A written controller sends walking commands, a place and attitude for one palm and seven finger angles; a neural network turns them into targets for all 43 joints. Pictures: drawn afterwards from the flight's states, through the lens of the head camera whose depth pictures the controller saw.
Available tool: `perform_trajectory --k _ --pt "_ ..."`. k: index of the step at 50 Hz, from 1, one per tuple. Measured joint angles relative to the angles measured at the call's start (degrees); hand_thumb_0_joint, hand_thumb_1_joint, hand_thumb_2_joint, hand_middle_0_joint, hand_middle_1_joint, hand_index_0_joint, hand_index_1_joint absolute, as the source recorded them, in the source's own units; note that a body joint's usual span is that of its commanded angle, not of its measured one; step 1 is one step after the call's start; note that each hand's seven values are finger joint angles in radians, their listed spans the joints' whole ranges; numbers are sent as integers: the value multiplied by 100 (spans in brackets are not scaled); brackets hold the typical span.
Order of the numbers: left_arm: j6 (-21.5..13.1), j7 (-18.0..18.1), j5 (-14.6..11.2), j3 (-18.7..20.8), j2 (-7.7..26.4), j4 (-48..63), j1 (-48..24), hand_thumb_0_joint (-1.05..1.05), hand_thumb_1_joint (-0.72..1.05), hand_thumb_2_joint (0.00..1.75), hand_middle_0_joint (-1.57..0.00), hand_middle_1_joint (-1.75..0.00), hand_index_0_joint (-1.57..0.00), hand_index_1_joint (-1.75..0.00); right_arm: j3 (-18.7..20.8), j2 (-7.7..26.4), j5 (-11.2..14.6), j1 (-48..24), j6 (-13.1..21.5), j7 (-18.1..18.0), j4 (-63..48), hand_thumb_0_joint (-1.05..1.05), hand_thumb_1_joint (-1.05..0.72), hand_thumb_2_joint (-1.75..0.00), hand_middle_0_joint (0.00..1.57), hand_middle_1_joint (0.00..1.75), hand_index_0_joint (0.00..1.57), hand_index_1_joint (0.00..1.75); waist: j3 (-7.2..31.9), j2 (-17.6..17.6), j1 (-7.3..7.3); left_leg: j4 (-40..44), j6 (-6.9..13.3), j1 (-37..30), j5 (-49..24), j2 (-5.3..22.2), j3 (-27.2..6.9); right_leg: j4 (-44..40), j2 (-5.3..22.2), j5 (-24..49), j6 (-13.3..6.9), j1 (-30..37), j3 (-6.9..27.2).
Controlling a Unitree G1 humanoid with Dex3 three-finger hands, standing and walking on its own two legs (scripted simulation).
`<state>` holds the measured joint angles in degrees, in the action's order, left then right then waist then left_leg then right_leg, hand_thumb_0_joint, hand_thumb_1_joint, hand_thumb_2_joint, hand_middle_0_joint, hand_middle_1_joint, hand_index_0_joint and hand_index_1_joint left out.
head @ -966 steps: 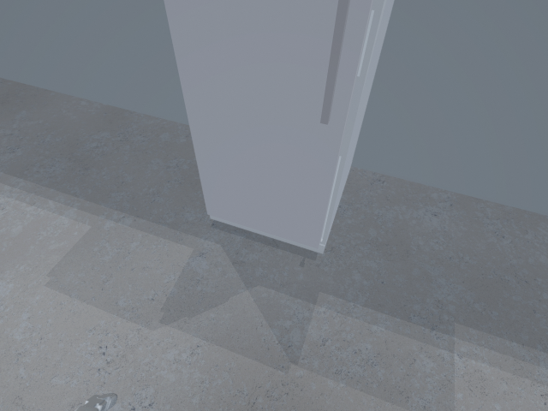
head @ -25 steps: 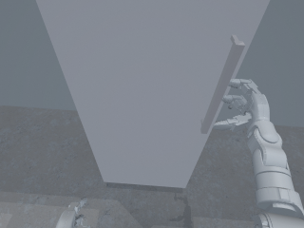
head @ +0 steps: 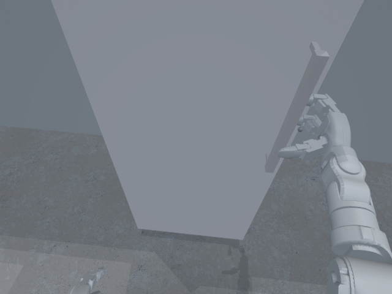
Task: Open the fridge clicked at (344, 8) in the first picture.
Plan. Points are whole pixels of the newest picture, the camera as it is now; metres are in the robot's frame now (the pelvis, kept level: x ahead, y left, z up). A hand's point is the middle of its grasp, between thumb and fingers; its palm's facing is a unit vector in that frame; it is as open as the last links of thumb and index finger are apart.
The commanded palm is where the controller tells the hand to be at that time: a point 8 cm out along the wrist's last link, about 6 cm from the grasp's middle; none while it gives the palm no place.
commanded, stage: slide the fingers in behind the handle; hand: right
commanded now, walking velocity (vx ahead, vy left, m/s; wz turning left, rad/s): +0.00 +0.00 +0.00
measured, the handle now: (287, 119) +0.47 -0.16 +0.13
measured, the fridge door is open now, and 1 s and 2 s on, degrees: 0 0 0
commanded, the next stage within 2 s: grip the handle and tug to test in 1.82 s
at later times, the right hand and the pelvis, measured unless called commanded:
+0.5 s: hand (296, 131) +0.41 -0.16 +0.14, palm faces +0.02 +1.00 +0.01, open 14.0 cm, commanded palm +0.39 -0.21 +0.15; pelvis +0.00 +0.00 +0.00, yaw +0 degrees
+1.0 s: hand (286, 130) +0.41 -0.14 +0.15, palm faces +0.02 +1.00 +0.01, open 14.0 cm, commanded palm +0.38 -0.19 +0.15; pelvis +0.00 +0.00 +0.00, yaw +0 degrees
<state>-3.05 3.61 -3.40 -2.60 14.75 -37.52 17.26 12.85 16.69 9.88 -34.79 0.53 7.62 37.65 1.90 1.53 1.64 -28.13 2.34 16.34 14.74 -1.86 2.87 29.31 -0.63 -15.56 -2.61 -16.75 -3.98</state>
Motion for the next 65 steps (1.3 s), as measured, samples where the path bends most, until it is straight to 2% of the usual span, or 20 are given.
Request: perform_trajectory --k 13,25,35,44,50,58,65 --pt "-29 -34 4 -12 -19 -51 -27 1 91 90 -20 -30 -20 -29 -75 -127 57 -30 59 -9 38 -1 50 -30 31 120 31 121 47 32 -48 -1 -27 -23 14 33 7 -15 -35 0 -25 23 10" --pt "5 -36 -1 -12 -11 54 -122 1 91 90 -20 -30 -20 -29 -182 -217 41 39 -80 -83 -131 -1 50 -30 30 120 30 120 26 30 -69 -13 -27 -11 15 37 19 5 -39 0 -26 3 24" --pt "2 -50 22 1 -38 27 -161 1 91 90 -20 -30 -20 -29 -317 -360 -17 55 -92 -250 -319 -1 50 -30 30 120 30 120 35 38 -74 -10 -21 -36 28 34 18 -1 -37 -12 -17 30 25" --pt "87 -64 34 -20 -86 26 -166 1 91 90 -20 -30 -20 -29 -321 -478 -24 183 -255 -379 -447 -1 50 -30 30 120 30 120 65 28 -77 19 -7 -98 25 16 -5 -56 -23 -3 -2 114 6" --pt "86 -60 40 -7 -80 26 -183 1 91 90 -20 -30 -20 -29 -385 -500 -49 262 -198 -435 -577 -1 50 -30 30 120 30 120 34 42 -95 40 7 -139 11 1 8 -55 -8 4 11 141 20" --pt "101 -19 35 -13 -73 -10 -245 1 91 90 -20 -30 -20 -29 -445 -501 -20 97 -291 -464 -415 -1 50 -30 30 120 30 120 8 34 -83 74 19 -136 -22 -1 46 -72 -7 43 22 119 59" --pt "76 -41 39 2 -70 -26 -222 1 91 90 -20 -30 -20 -29 -492 -547 -50 28 -198 -558 -332 -1 50 -30 30 120 30 120 9 37 -81 68 21 -112 -23 2 57 -67 -10 49 24 91 70"
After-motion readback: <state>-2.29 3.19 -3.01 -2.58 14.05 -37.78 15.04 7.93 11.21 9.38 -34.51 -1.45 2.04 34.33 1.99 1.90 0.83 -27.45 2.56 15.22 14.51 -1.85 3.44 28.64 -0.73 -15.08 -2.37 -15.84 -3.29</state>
